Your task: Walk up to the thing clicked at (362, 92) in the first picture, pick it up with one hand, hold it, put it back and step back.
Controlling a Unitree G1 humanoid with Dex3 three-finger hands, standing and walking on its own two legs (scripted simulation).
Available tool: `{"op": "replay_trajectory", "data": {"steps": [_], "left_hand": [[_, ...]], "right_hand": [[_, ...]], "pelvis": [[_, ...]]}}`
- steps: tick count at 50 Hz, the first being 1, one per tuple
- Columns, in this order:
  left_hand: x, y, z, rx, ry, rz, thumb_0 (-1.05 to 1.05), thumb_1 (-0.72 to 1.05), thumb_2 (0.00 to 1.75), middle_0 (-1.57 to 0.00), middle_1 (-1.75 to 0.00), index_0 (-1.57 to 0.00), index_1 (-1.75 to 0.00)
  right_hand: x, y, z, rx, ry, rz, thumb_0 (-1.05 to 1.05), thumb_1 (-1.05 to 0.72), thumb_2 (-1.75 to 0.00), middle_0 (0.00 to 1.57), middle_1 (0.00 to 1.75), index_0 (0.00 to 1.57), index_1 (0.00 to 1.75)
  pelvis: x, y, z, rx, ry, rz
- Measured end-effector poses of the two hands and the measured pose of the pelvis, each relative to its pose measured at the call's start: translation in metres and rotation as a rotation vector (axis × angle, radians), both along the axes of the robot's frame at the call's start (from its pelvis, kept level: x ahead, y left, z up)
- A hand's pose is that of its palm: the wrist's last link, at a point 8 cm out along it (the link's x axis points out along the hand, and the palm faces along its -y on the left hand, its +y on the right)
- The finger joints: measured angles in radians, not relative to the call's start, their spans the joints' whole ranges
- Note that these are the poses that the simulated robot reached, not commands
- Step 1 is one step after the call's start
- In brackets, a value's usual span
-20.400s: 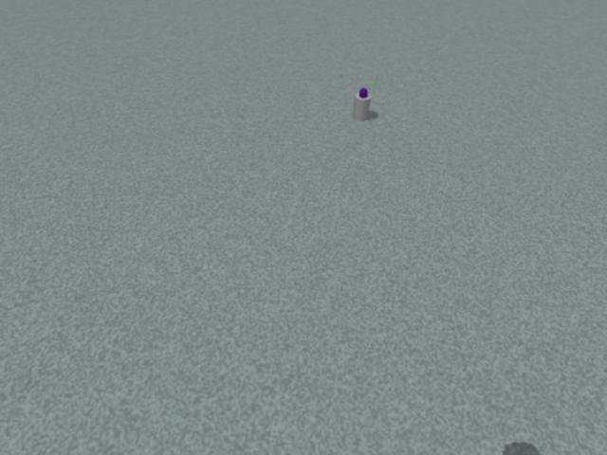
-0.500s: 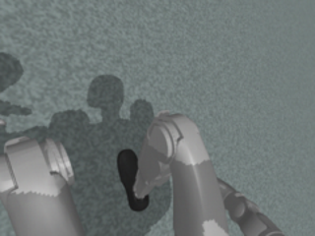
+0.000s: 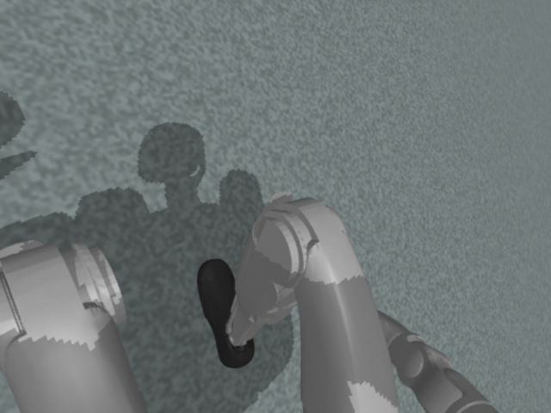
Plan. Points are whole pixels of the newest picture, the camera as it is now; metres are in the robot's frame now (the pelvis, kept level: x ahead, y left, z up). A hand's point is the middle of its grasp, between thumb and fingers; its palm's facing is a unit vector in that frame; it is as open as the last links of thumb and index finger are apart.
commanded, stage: close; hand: left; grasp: from the side
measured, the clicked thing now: out of the picture +0.48 +0.28 -0.20
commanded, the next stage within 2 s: settle in 0.24 s
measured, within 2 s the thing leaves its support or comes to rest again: leaves its support in 0.78 s
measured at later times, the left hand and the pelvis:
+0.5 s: hand out of the picture +0.45 +0.29 -0.18, palm faces +0.35 -0.94 -0.02, open 11.4 cm; pelvis +0.00 +0.00 +0.00, yaw +0 degrees
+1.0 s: hand out of the picture +0.42 +0.30 -0.12, palm faces +0.29 -0.96 -0.06, open 11.8 cm; pelvis +0.00 +0.00 +0.02, yaw +3 degrees
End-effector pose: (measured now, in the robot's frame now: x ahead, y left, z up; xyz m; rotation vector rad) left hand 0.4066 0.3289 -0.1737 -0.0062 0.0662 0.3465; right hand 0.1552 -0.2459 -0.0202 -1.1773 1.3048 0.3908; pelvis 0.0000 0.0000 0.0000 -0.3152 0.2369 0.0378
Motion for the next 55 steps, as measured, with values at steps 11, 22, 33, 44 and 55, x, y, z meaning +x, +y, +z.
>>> {"op": "replay_trajectory", "data": {"steps": [11,22,33,44,55], "left_hand": [[0.002,0.001,-0.003,0.004,0.004,-0.003,0.00,0.02,0.48,-0.44,-0.47,-0.49,-0.47],[0.008,0.004,-0.003,0.011,0.007,0.012,-0.02,-0.13,0.55,-0.50,-0.63,-0.54,-0.64],[0.007,-0.001,-0.004,0.010,0.005,-0.028,-0.02,-0.34,0.68,-0.56,-0.80,-0.61,-0.82],[-0.013,0.002,0.022,0.029,0.015,-0.056,-0.04,-0.49,0.70,-0.65,-0.90,-0.69,-0.92],[-0.018,0.024,0.099,0.088,-0.023,-0.070,-0.02,-0.52,0.79,-0.66,-0.97,-0.85,-1.06]], "right_hand": [[0.001,0.004,0.003,-0.010,0.009,0.006,-0.01,-0.89,-0.89,0.21,0.30,0.20,0.30],[0.003,0.004,0.003,-0.015,0.022,0.008,-0.01,-0.90,-0.89,0.21,0.30,0.20,0.30],[0.000,0.004,0.001,-0.009,0.030,-0.022,-0.01,-0.92,-0.90,0.20,0.30,0.20,0.30],[0.004,0.005,0.001,0.045,-0.011,-0.089,-0.01,-0.93,-0.90,0.21,0.30,0.20,0.30],[0.025,0.005,0.003,0.161,-0.137,-0.179,-0.01,-0.93,-0.89,0.21,0.30,0.20,0.30]], "pelvis": [[0.000,0.003,0.002,-0.011,0.003,-0.001],[0.001,0.003,0.003,-0.014,0.009,-0.001],[0.002,0.003,0.004,-0.016,0.017,0.003],[0.004,-0.001,0.014,0.009,0.063,0.023],[0.004,-0.002,0.028,0.041,0.142,0.052]]}}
